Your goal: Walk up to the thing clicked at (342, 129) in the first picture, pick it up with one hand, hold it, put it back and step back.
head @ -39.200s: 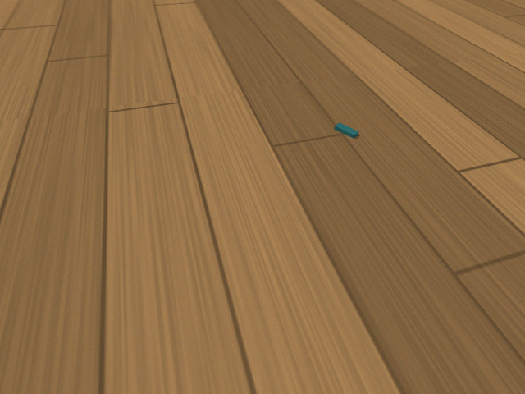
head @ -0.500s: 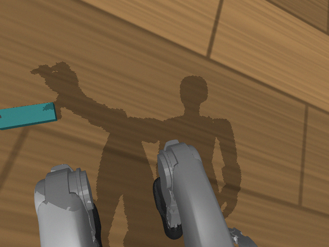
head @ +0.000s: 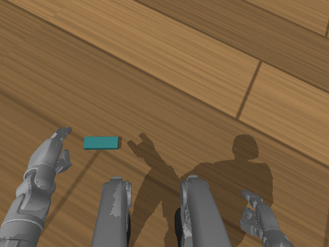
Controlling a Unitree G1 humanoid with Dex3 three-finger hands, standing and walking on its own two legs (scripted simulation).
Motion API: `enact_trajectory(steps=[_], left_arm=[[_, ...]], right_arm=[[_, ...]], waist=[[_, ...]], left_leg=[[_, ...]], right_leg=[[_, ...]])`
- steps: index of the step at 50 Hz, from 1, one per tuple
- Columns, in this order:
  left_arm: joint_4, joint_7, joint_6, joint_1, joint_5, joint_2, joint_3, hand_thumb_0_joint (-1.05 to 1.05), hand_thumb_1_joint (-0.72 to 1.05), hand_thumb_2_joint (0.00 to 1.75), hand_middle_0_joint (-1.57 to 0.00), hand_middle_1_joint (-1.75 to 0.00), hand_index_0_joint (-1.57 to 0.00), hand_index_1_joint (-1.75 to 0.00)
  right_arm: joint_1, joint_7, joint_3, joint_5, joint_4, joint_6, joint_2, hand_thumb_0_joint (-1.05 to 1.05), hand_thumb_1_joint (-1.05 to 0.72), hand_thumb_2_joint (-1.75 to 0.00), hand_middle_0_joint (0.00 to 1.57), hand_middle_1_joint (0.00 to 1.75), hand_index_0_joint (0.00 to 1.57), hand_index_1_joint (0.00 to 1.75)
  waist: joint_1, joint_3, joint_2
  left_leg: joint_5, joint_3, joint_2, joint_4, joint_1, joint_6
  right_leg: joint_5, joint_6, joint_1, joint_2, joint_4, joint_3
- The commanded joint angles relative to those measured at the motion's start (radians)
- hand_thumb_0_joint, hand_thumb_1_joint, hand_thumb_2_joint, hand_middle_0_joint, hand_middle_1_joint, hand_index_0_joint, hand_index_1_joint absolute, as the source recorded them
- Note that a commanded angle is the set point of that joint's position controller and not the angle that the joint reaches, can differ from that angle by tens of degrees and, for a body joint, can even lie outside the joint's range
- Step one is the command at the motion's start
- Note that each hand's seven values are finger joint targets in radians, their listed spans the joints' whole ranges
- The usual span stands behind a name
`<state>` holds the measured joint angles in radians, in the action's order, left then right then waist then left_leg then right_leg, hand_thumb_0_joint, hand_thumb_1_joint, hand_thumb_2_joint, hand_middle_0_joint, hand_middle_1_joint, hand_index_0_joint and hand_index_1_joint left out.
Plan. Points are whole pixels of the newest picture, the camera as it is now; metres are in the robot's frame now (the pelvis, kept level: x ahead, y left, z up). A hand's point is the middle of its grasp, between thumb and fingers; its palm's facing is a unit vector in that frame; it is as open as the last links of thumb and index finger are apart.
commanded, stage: home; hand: left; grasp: from above
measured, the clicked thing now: (101, 143) +0.51 +0.24 -0.49
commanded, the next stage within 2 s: none
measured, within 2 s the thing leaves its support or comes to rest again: neither
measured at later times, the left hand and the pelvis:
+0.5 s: hand (42, 186) +0.25 +0.19 +0.11, palm faces +0.10 -0.97 -0.23, open 7.4 cm; pelvis +0.06 +0.00 +0.18, yaw +3 degrees
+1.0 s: hand (17, 203) +0.22 +0.19 +0.16, palm faces +0.12 -0.97 -0.20, open 7.4 cm; pelvis +0.08 +0.00 +0.21, yaw +4 degrees
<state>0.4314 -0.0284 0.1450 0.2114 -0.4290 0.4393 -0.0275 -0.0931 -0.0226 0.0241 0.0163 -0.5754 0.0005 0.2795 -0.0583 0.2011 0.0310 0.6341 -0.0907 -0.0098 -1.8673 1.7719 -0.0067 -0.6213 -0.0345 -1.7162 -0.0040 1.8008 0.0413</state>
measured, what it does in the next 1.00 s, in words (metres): rises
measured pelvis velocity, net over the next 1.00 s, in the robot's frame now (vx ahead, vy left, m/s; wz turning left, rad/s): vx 0.08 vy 0.00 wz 0.07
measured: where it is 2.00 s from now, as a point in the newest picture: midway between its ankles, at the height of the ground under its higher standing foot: outside the picture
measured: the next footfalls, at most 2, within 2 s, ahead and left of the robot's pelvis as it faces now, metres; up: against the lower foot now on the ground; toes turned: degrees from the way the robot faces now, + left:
none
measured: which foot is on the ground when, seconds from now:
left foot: down 0.00-1.00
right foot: down 0.00-1.00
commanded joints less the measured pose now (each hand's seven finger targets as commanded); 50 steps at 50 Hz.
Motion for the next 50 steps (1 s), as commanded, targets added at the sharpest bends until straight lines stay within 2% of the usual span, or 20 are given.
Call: enact_trajectory(steps=[1,5,6,8,9,10,11,16,19,20,21,26,30,32,36,37,40,41,45,50], left_arm=[[-0.276,-0.043,0.019,0.115,0.111,0.119,-0.057,0.00,0.90,0.90,-0.20,-0.30,-0.20,-0.30],[-0.357,-0.055,0.067,-0.010,0.220,0.077,-0.058,0.00,0.90,0.90,-0.20,-0.30,-0.20,-0.30],[-0.344,-0.058,0.083,-0.054,0.248,0.072,-0.066,0.00,0.90,0.90,-0.20,-0.30,-0.20,-0.30],[-0.388,-0.064,0.108,-0.108,0.299,0.060,-0.076,0.00,0.90,0.90,-0.20,-0.30,-0.20,-0.30],[-0.402,-0.066,0.119,-0.127,0.313,0.043,-0.067,0.00,0.90,0.90,-0.20,-0.30,-0.20,-0.30],[-0.414,-0.070,0.129,-0.150,0.331,0.043,-0.082,0.00,0.90,0.90,-0.20,-0.30,-0.20,-0.30],[-0.419,-0.070,0.142,-0.188,0.344,0.020,-0.069,0.00,0.90,0.90,-0.20,-0.30,-0.20,-0.30],[-0.482,-0.071,0.197,-0.327,0.426,-0.039,-0.090,0.00,0.90,0.90,-0.20,-0.30,-0.20,-0.30],[-0.535,-0.067,0.220,-0.402,0.461,-0.075,-0.089,0.00,0.90,0.90,-0.20,-0.30,-0.20,-0.30],[-0.552,-0.066,0.227,-0.433,0.470,-0.072,-0.102,0.00,0.90,0.90,-0.20,-0.30,-0.20,-0.30],[-0.587,-0.063,0.231,-0.452,0.478,-0.083,-0.094,0.00,0.90,0.90,-0.20,-0.30,-0.20,-0.30],[-0.700,-0.052,0.258,-0.600,0.500,-0.109,-0.087,0.00,0.90,0.90,-0.20,-0.30,-0.20,-0.30],[-0.741,-0.038,0.271,-0.695,0.493,-0.122,-0.072,0.00,0.90,0.90,-0.20,-0.30,-0.20,-0.30],[-0.746,-0.029,0.276,-0.710,0.490,-0.133,-0.054,0.00,0.90,0.90,-0.20,-0.30,-0.20,-0.30],[-0.763,-0.012,0.280,-0.720,0.483,-0.124,-0.064,0.00,0.90,0.90,-0.20,-0.30,-0.20,-0.30],[-0.757,-0.007,0.281,-0.710,0.482,-0.126,-0.053,0.00,0.90,0.90,-0.20,-0.30,-0.20,-0.30],[-0.740,0.004,0.278,-0.680,0.477,-0.123,-0.058,0.00,0.90,0.90,-0.20,-0.30,-0.20,-0.30],[-0.733,0.006,0.276,-0.668,0.474,-0.121,-0.054,0.00,0.90,0.90,-0.20,-0.30,-0.20,-0.30],[-0.754,0.007,0.269,-0.669,0.467,-0.110,-0.070,0.00,0.90,0.90,-0.20,-0.30,-0.20,-0.30],[-0.762,0.004,0.265,-0.681,0.466,-0.111,-0.064,0.00,0.90,0.90,-0.20,-0.30,-0.20,-0.30]], right_arm=[[-0.055,0.046,0.045,0.020,0.103,0.069,0.150,0.00,-0.90,-0.90,0.20,0.30,0.20,0.30],[-0.039,0.070,0.030,0.026,0.125,0.098,0.123,0.00,-0.90,-0.90,0.20,0.30,0.20,0.30],[-0.035,0.076,0.025,0.026,0.125,0.104,0.117,0.00,-0.90,-0.90,0.20,0.30,0.20,0.30],[-0.033,0.086,0.018,0.027,0.145,0.116,0.105,0.00,-0.90,-0.90,0.20,0.30,0.20,0.30],[-0.036,0.092,0.013,0.028,0.142,0.121,0.099,0.00,-0.90,-0.90,0.20,0.30,0.20,0.30],[-0.040,0.098,0.011,0.027,0.140,0.127,0.091,0.00,-0.90,-0.90,0.20,0.30,0.20,0.30],[-0.049,0.105,0.005,0.028,0.143,0.133,0.086,0.00,-0.90,-0.90,0.20,0.30,0.20,0.30],[-0.080,0.148,-0.014,0.030,0.152,0.162,0.070,0.00,-0.90,-0.90,0.20,0.30,0.20,0.30],[-0.105,0.172,-0.020,0.028,0.160,0.181,0.059,0.00,-0.90,-0.90,0.20,0.30,0.20,0.30],[-0.113,0.178,-0.021,0.027,0.165,0.186,0.057,0.00,-0.90,-0.90,0.20,0.30,0.20,0.30],[-0.116,0.182,-0.022,0.025,0.171,0.192,0.055,0.00,-0.90,-0.90,0.20,0.30,0.20,0.30],[-0.151,0.207,-0.020,0.018,0.199,0.218,0.045,0.00,-0.90,-0.90,0.20,0.30,0.20,0.30],[-0.159,0.219,-0.016,0.009,0.208,0.237,0.041,0.00,-0.90,-0.90,0.20,0.30,0.20,0.30],[-0.157,0.221,-0.016,0.007,0.212,0.244,0.043,0.00,-0.90,-0.90,0.20,0.30,0.20,0.30],[-0.148,0.222,-0.007,0.001,0.220,0.261,0.051,0.00,-0.90,-0.90,0.20,0.30,0.20,0.30],[-0.143,0.221,-0.007,-0.001,0.215,0.266,0.053,0.00,-0.90,-0.90,0.20,0.30,0.20,0.30],[-0.140,0.220,-0.005,-0.007,0.210,0.279,0.057,0.00,-0.90,-0.90,0.20,0.30,0.20,0.30],[-0.136,0.220,-0.004,-0.008,0.208,0.284,0.060,0.00,-0.90,-0.90,0.20,0.30,0.20,0.30],[-0.126,0.217,-0.003,-0.010,0.211,0.295,0.061,0.00,-0.90,-0.90,0.20,0.30,0.20,0.30],[-0.122,0.213,-0.006,-0.011,0.200,0.300,0.061,0.00,-0.90,-0.90,0.20,0.30,0.20,0.30]], waist=[[-0.035,0.441,0.134],[-0.040,0.414,0.111],[-0.031,0.378,0.089],[-0.032,0.354,0.075],[-0.037,0.346,0.069],[-0.032,0.336,0.062],[-0.039,0.319,0.060],[-0.022,0.243,0.054],[-0.027,0.198,0.060],[-0.015,0.189,0.049],[-0.012,0.176,0.067],[0.001,0.153,0.067],[0.006,0.101,0.037],[0.000,0.066,0.006],[0.007,0.026,-0.001],[0.004,0.018,-0.012],[0.003,-0.013,-0.008],[-0.006,-0.012,-0.008],[0.014,0.007,0.017],[0.020,0.029,0.048]], left_leg=[[0.044,-0.036,-0.002,0.428,-0.540,0.025],[-0.017,-0.005,0.005,0.498,-0.623,0.028],[-0.020,-0.006,0.003,0.522,-0.639,0.028],[-0.017,0.005,0.006,0.565,-0.677,0.031],[-0.038,0.005,0.006,0.587,-0.697,0.030],[-0.055,0.012,0.009,0.602,-0.712,0.032],[-0.070,0.010,0.008,0.628,-0.740,0.031],[-0.122,-0.003,0.004,0.756,-0.865,0.024],[-0.167,-0.005,0.002,0.828,-0.935,0.020],[-0.184,-0.002,0.003,0.846,-0.958,0.019],[-0.198,0.002,0.004,0.870,-0.987,0.016],[-0.340,0.033,0.009,0.941,-1.104,0.014],[-0.392,0.037,0.012,0.976,-1.140,0.016],[-0.390,0.036,0.013,0.992,-1.150,0.020],[-0.361,0.040,0.014,1.022,-1.158,0.023],[-0.357,0.040,0.015,1.024,-1.158,0.024],[-0.328,0.049,0.018,1.026,-1.155,0.025],[-0.325,0.048,0.018,1.028,-1.163,0.025],[-0.319,0.045,0.017,1.036,-1.174,0.020],[-0.360,0.038,0.013,1.037,-1.198,0.014]], right_leg=[[0.046,0.055,0.320,0.019,-0.314,0.018],[0.072,0.055,0.466,0.018,-0.435,-0.004],[0.069,0.054,0.486,0.018,-0.464,-0.006],[0.063,0.053,0.564,0.021,-0.535,-0.016],[0.081,0.052,0.601,0.020,-0.557,-0.017],[0.092,0.051,0.637,0.022,-0.586,-0.021],[0.107,0.050,0.665,0.020,-0.611,-0.022],[0.156,0.048,0.794,0.022,-0.729,-0.017],[0.194,0.046,0.870,0.023,-0.798,-0.011],[0.207,0.044,0.900,0.023,-0.821,-0.010],[0.218,0.044,0.920,0.024,-0.839,-0.007],[0.335,0.042,1.041,0.033,-0.927,0.009],[0.375,0.042,1.085,0.038,-0.972,0.019],[0.371,0.039,1.092,0.039,-0.991,0.024],[0.337,0.035,1.102,0.037,-1.016,0.033],[0.333,0.034,1.101,0.037,-1.020,0.035],[0.309,0.030,1.091,0.032,-1.027,0.030],[0.306,0.030,1.088,0.032,-1.027,0.029],[0.299,0.031,1.098,0.030,-1.020,0.030],[0.334,0.035,1.112,0.033,-1.005,0.034]])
